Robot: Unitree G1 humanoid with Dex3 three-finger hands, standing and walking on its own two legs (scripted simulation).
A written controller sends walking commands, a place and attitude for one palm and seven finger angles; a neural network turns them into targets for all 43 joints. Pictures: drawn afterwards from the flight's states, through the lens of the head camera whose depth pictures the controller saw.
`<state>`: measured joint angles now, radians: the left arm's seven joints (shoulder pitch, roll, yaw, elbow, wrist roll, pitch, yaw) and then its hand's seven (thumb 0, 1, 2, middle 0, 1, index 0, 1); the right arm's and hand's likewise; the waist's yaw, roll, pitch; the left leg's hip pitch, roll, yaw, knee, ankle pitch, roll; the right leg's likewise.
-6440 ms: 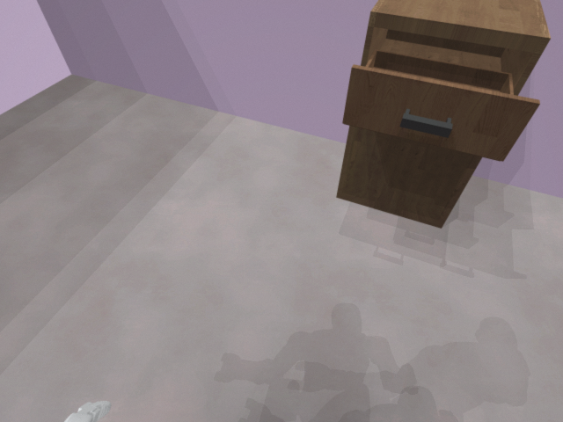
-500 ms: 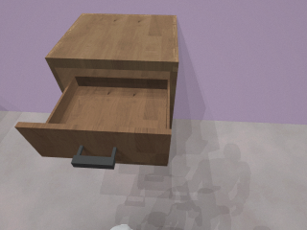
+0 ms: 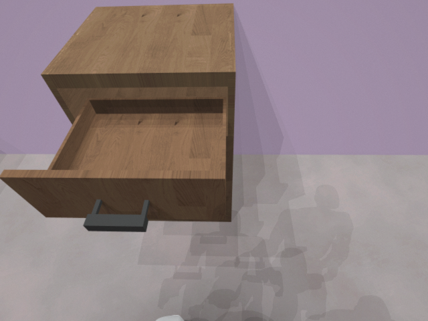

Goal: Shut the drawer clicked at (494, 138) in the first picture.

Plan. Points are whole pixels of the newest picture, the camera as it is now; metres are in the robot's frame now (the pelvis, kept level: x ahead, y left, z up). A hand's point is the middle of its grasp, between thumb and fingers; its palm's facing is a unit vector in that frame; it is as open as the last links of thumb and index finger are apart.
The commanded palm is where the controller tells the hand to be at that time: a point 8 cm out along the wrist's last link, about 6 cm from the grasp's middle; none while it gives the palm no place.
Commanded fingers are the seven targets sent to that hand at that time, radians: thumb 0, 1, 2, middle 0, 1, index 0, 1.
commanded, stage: come to a stop and stand still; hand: left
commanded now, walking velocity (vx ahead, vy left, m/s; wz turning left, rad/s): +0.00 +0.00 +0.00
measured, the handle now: (119, 213) +0.33 +0.24 -0.04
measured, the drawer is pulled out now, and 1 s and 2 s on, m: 0.30 0.30 0.30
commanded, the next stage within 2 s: look again from close up in 0.66 s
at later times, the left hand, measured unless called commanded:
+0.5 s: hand out of the picture -0.03 +0.14 -0.16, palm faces +0.08 -0.98 -0.21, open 7.3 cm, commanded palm none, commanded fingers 0.00 0.90 0.90 -0.20 -0.30 -0.20 -0.30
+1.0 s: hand out of the picture -0.03 +0.18 -0.17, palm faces +0.04 -0.98 -0.20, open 7.4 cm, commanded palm none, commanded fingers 0.00 0.90 0.90 -0.20 -0.30 -0.20 -0.30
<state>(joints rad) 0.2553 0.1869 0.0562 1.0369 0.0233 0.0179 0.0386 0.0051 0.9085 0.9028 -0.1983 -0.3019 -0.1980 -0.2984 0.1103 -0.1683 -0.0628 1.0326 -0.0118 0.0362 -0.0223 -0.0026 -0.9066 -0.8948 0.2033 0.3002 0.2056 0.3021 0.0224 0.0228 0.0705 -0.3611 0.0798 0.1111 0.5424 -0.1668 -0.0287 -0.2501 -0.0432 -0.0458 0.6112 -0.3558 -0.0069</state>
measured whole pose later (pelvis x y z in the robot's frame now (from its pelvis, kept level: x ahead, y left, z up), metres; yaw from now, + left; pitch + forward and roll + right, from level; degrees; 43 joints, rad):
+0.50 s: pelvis -0.04 -0.04 +0.02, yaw +1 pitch -2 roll +1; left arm 0.24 0.15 0.02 1.14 0.00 0.00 0.03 0.01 0.93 0.90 -0.20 -0.30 -0.20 -0.30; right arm 0.31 -0.12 -0.01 1.17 -0.02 0.02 -0.03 0.00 -0.90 -0.90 0.20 0.30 0.20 0.30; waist 0.01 0.01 0.03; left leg -0.12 0.04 0.02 0.38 -0.23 -0.04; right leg -0.19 0.03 -0.10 0.39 -0.18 -0.07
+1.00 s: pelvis -0.04 +0.00 +0.01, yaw +1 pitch +0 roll -1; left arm 0.31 0.16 0.00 1.07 0.01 -0.01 0.04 0.01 0.91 0.90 -0.20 -0.30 -0.20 -0.30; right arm 0.33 -0.16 -0.03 1.06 -0.02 0.00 -0.02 0.00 -0.90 -0.90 0.20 0.30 0.20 0.30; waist -0.02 0.00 -0.04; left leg -0.25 0.01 0.03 0.58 -0.34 0.02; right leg -0.30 -0.01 -0.08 0.54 -0.24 -0.02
